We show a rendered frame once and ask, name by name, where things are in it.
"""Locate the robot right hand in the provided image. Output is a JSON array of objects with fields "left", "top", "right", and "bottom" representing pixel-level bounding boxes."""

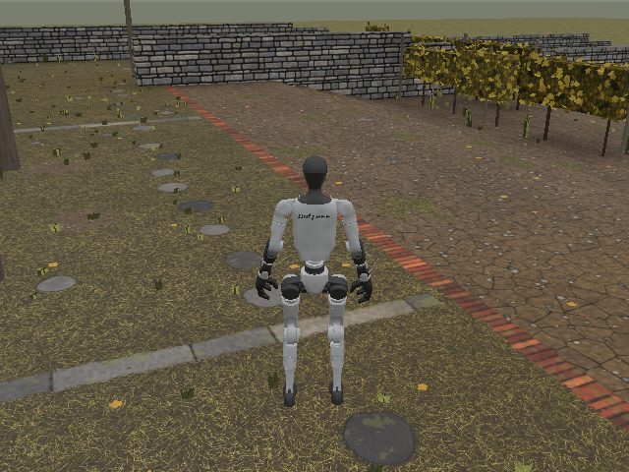
[{"left": 350, "top": 278, "right": 372, "bottom": 304}]

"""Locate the robot right upper arm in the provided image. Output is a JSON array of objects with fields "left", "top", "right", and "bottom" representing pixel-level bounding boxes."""
[{"left": 335, "top": 199, "right": 362, "bottom": 254}]

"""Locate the robot left upper arm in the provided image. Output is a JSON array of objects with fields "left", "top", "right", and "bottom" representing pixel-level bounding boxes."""
[{"left": 267, "top": 199, "right": 295, "bottom": 253}]

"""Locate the right robot forearm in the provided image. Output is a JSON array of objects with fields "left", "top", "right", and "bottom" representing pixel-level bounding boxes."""
[{"left": 351, "top": 238, "right": 371, "bottom": 282}]

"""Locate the right robot foot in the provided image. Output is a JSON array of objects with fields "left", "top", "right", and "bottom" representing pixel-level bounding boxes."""
[{"left": 329, "top": 380, "right": 343, "bottom": 405}]

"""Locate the robot right thigh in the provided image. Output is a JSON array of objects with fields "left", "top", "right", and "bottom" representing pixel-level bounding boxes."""
[{"left": 327, "top": 274, "right": 348, "bottom": 343}]

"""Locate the robot left hand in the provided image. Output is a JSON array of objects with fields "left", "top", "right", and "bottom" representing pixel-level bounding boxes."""
[{"left": 256, "top": 276, "right": 278, "bottom": 300}]

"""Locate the left robot forearm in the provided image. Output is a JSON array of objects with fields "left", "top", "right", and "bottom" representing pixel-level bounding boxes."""
[{"left": 258, "top": 237, "right": 278, "bottom": 279}]

